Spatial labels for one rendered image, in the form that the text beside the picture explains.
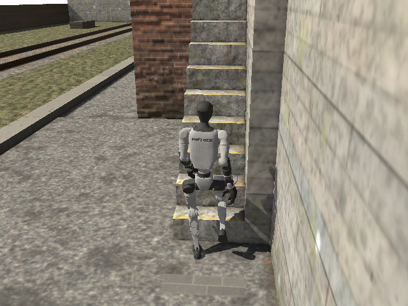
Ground stairs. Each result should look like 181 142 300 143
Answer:
173 0 247 243

